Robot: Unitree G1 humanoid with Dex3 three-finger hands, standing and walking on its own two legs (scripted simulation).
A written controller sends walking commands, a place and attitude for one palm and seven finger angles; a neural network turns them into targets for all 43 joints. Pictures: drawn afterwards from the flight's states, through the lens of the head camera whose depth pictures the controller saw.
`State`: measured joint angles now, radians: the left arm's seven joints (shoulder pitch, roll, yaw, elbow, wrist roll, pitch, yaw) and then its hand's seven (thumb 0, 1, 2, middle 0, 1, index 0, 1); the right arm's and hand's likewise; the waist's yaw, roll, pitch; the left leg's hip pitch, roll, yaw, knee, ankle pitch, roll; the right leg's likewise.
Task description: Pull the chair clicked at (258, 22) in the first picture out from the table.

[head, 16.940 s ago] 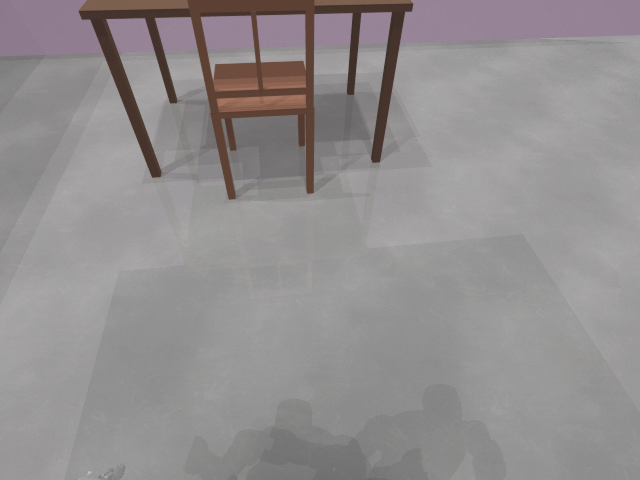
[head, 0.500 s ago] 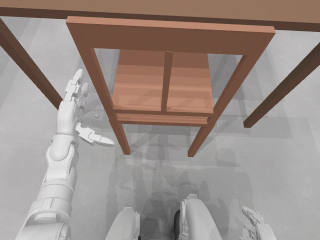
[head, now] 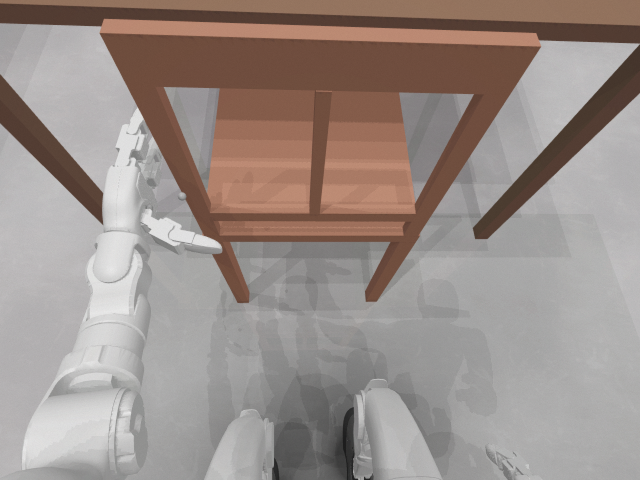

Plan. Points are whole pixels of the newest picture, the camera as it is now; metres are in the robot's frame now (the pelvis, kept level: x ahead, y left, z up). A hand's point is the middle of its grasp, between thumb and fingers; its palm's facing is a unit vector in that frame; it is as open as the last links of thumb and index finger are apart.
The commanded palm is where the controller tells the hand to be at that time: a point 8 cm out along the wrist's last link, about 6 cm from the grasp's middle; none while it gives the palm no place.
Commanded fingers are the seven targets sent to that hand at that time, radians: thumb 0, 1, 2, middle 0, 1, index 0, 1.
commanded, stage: push the fingers through the gap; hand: left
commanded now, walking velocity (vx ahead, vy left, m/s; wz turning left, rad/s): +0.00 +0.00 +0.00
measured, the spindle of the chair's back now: (318, 160) +0.51 -0.02 +0.01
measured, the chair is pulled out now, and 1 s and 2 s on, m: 0.00 0.00 0.00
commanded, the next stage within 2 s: hook a spindle and tug to test in 0.72 s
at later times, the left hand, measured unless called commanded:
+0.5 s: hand (186, 169) +0.50 +0.15 +0.02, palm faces -0.03 -1.00 -0.04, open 16.9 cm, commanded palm +0.46 +0.20 +0.02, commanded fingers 0.00 -0.50 0.30 -0.06 -0.08 -0.06 -0.08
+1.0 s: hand (186, 174) +0.49 +0.15 +0.02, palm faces -0.04 -1.00 -0.03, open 16.6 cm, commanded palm +0.46 +0.19 +0.02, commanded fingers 0.00 -0.50 0.30 -0.24 -0.63 -0.24 -0.63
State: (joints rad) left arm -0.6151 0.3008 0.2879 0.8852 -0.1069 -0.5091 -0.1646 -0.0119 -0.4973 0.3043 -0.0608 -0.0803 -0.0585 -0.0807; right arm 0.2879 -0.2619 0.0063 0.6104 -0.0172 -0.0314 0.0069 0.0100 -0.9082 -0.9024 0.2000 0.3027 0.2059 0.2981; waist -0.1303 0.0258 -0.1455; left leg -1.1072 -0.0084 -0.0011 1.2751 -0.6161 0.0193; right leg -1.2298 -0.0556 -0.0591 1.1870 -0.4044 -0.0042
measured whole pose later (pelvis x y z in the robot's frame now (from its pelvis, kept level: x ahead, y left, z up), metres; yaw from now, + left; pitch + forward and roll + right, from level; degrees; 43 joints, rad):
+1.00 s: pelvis +0.00 +0.01 +0.00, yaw +0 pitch +27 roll -2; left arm -0.76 0.34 0.32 1.02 -0.07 -0.53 -0.16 -0.01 -0.50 0.30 -0.10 -0.21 -0.10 -0.21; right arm 0.29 -0.26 0.01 0.60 -0.04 0.05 0.03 0.01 -0.91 -0.90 0.20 0.30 0.21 0.30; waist -0.16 0.03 -0.14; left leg -1.14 0.00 -0.01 1.29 -0.62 0.03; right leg -1.25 -0.05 -0.07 1.18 -0.40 0.00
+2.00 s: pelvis +0.01 +0.00 +0.00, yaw -1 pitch +27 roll -2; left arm -0.67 0.31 0.31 0.90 -0.10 -0.50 -0.13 0.01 0.65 0.75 -0.44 -1.44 -0.41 -1.45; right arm 0.30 -0.25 0.00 0.58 -0.03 0.05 0.04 0.01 -0.91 -0.90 0.20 0.30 0.21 0.30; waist -0.15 0.03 -0.15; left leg -1.11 0.00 0.00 1.26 -0.63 0.02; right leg -1.24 -0.04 -0.05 1.17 -0.41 0.00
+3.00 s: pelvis +0.02 +0.01 +0.10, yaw -2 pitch +12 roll -1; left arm -0.59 0.20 0.09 1.04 -0.05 -0.21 0.06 0.08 0.65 0.71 -0.30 -1.19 -0.49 -1.45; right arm 0.30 -0.24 -0.03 0.68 0.04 0.08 -0.11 0.01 -0.91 -0.90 0.20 0.30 0.21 0.30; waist -0.11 0.01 0.04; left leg -0.49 -0.01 0.05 0.65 -0.36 0.03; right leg -0.61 -0.04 -0.03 0.56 -0.15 0.02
